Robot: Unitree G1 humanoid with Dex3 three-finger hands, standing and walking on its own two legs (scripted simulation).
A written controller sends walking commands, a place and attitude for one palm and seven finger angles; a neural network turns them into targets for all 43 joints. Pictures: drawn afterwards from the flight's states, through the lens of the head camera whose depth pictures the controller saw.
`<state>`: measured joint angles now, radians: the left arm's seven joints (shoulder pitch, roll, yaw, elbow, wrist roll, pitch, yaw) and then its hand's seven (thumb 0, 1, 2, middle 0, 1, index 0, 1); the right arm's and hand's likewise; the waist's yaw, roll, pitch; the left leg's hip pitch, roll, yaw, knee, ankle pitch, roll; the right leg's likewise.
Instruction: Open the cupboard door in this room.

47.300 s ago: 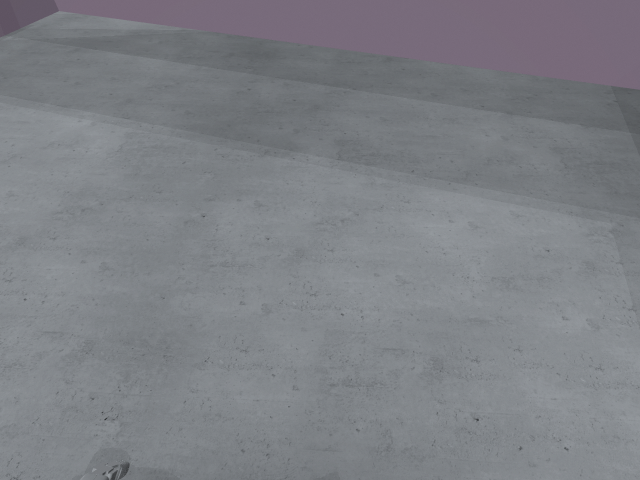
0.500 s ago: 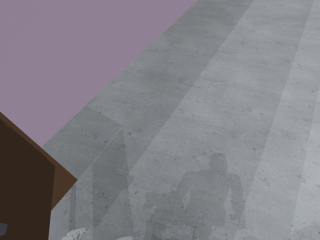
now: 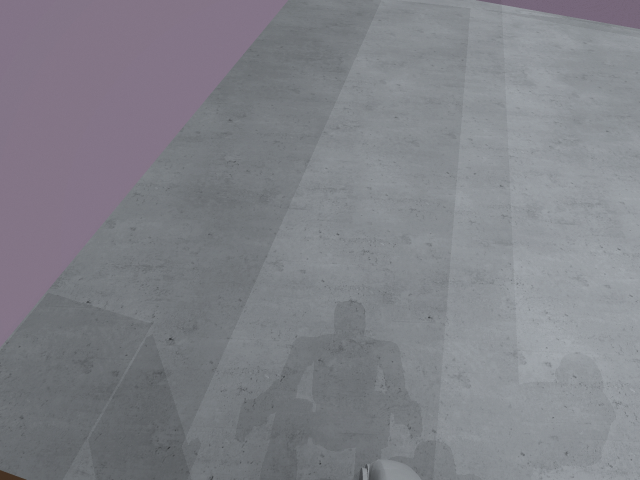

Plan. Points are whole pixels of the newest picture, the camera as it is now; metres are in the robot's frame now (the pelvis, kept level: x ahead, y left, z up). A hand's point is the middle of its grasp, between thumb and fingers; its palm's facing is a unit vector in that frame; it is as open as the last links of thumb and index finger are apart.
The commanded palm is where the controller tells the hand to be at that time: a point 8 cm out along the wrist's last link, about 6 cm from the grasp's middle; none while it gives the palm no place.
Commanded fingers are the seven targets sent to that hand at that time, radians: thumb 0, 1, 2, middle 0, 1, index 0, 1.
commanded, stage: walk to a spot facing it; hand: left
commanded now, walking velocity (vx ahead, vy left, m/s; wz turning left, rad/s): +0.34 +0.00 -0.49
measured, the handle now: out of the picture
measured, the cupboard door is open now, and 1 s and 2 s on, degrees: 45 45 45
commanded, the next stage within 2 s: turn to face it in 0.88 s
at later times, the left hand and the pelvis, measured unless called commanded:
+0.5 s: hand (285, 341) +0.34 +0.08 -0.15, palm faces -0.15 -0.96 -0.23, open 7.1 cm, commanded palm none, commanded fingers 0.00 0.90 0.90 -0.20 -0.30 -0.20 -0.30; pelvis +0.22 -0.09 +0.00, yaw -11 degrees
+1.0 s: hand (316, 260) +0.53 +0.04 -0.17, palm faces -0.21 -0.97 -0.16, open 7.4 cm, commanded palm none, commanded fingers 0.00 0.90 0.90 -0.20 -0.30 -0.20 -0.30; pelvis +0.47 -0.12 +0.00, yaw -17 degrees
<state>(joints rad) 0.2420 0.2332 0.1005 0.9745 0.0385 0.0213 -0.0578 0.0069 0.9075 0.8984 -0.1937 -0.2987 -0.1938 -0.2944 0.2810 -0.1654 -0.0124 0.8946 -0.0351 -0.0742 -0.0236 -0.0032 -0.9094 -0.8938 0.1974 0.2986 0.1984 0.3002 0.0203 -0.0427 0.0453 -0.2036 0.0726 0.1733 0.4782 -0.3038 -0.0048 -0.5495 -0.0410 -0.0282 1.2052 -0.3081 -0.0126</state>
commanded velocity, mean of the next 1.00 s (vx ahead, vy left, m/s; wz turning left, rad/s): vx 0.33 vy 0.00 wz -0.18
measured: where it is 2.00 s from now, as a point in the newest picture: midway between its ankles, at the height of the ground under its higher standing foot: (390, 345)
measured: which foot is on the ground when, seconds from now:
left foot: down 0.00-0.26, up 0.28-0.78, down 0.80-1.00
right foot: up 0.00-0.24, down 0.26-0.80, up 0.82-1.00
